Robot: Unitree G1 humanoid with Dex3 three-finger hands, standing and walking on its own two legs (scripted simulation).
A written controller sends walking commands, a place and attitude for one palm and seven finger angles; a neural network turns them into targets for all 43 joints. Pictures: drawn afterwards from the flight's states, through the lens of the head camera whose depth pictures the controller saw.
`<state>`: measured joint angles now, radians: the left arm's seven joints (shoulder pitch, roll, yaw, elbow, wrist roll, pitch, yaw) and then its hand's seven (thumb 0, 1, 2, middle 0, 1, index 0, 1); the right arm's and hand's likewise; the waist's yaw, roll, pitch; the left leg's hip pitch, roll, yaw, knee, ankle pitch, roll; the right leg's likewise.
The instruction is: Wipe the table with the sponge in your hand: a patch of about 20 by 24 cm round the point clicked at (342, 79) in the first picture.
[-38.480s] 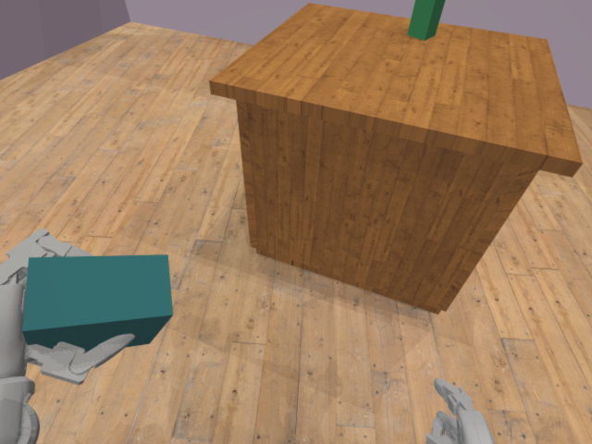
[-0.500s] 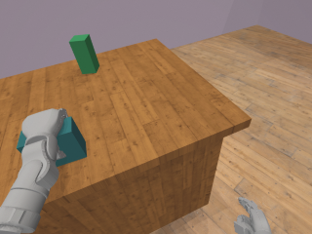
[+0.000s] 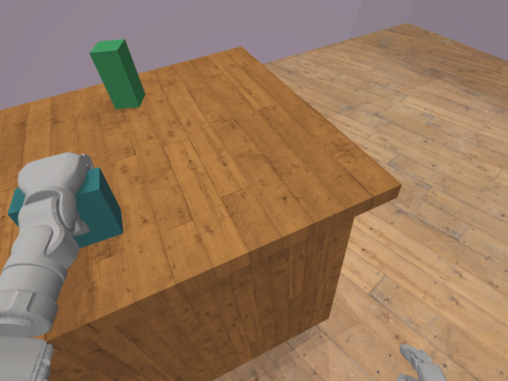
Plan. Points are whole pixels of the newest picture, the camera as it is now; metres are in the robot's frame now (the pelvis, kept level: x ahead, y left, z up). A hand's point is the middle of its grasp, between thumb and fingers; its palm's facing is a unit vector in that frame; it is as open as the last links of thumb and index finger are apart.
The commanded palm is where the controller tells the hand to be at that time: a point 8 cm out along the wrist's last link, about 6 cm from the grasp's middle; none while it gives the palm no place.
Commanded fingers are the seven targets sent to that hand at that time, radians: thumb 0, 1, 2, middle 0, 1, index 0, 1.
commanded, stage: wipe forward along the middle lane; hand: left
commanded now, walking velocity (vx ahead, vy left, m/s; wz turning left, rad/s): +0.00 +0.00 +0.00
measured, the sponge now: (77, 220) +0.34 +0.34 +0.08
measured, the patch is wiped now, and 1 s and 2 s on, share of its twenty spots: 1.00 1.00 1.00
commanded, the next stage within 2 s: slide back across to the first lane in 0.44 s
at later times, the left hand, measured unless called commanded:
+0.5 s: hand (66, 179) +0.40 +0.37 +0.13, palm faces -0.12 +0.00 -0.99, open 9.9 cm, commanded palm +0.38 +0.37 +0.16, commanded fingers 0.00 0.10 1.30 -1.20 -1.60 -1.20 -1.60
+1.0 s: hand (29, 182) +0.38 +0.43 +0.13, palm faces -0.05 -0.03 -1.00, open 9.9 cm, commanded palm +0.35 +0.43 +0.19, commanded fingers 0.00 0.10 1.30 -1.20 -1.60 -1.20 -1.60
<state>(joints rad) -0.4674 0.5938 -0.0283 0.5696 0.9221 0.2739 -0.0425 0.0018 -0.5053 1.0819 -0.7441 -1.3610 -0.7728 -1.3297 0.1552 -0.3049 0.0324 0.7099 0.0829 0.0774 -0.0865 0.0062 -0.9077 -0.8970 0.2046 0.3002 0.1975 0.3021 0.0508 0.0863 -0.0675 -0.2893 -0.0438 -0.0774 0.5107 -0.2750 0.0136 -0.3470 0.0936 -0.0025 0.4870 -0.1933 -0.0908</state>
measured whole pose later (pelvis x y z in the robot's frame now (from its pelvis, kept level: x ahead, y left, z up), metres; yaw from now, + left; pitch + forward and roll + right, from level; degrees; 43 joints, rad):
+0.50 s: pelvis +0.01 +0.01 +0.00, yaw +0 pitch +7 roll +0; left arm -0.68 0.70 0.03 0.89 0.97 0.13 -0.04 0.01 -0.51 1.08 -0.75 -1.36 -0.77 -1.33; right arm 0.22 -0.31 0.03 0.72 0.09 0.10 -0.08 0.00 -0.91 -0.90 0.21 0.30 0.20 0.30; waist 0.00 0.07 -0.08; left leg -0.37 -0.04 -0.07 0.53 -0.28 0.02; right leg -0.42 0.10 0.00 0.47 -0.18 -0.08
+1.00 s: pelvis +0.03 +0.05 +0.00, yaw -1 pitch +6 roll -1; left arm -0.45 0.72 0.14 0.61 0.92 0.12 -0.06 0.00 -0.50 1.08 -0.74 -1.36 -0.77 -1.34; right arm 0.19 -0.30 0.01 0.68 0.08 0.13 -0.06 0.00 -0.91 -0.90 0.20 0.30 0.20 0.30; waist 0.03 0.07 -0.06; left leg -0.28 -0.07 -0.05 0.48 -0.29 0.07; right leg -0.32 0.07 0.03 0.41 -0.20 -0.03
